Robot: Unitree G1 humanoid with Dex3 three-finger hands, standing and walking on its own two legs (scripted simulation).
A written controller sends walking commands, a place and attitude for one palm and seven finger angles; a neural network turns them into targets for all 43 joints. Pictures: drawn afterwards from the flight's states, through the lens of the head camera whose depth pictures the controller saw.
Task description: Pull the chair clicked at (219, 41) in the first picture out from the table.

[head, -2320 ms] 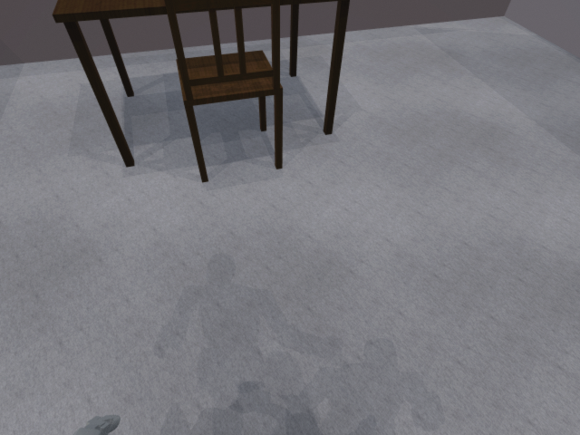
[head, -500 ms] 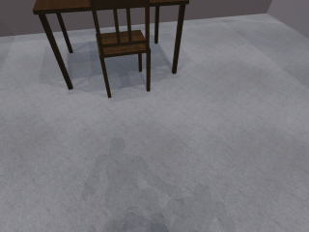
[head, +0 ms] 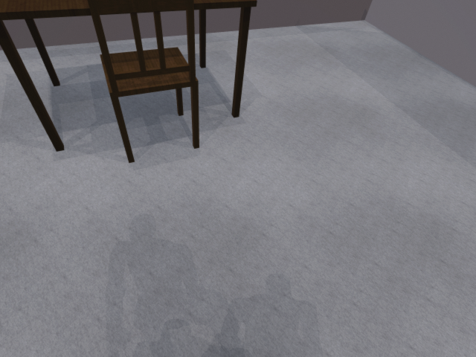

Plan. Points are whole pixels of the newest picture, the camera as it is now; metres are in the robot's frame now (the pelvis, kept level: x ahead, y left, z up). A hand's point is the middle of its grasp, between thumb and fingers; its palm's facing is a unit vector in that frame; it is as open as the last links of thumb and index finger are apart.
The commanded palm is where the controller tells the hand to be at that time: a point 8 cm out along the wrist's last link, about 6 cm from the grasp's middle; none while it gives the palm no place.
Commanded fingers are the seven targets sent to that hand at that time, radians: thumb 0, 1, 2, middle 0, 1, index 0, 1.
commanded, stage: walk to a spot facing it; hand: left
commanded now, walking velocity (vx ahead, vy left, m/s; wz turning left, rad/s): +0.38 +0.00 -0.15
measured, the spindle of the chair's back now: (138, 42) +1.29 +0.45 -0.10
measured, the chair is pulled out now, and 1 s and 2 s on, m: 0.00 0.00 0.00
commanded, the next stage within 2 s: turn to face it in 1.26 s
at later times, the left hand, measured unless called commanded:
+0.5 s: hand (163, 299) +0.27 +0.15 -0.17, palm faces -0.02 -0.98 -0.19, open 7.2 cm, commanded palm none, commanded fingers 0.00 0.90 0.90 -0.20 -0.30 -0.20 -0.30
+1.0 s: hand (163, 211) +0.49 +0.20 -0.16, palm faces -0.06 -0.99 -0.15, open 7.3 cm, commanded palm none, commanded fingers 0.00 0.90 0.90 -0.20 -0.30 -0.20 -0.30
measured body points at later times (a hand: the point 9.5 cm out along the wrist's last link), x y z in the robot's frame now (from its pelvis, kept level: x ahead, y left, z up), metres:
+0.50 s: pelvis +0.22 -0.03 +0.00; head +0.22 -0.01 +0.45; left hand +0.27 +0.21 -0.16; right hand +0.23 -0.26 -0.15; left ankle +0.26 +0.11 -0.67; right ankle +0.23 -0.10 -0.73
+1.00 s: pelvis +0.43 +0.02 +0.01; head +0.45 +0.03 +0.46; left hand +0.49 +0.25 -0.15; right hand +0.37 -0.20 -0.13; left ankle +0.38 +0.12 -0.73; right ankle +0.49 -0.14 -0.65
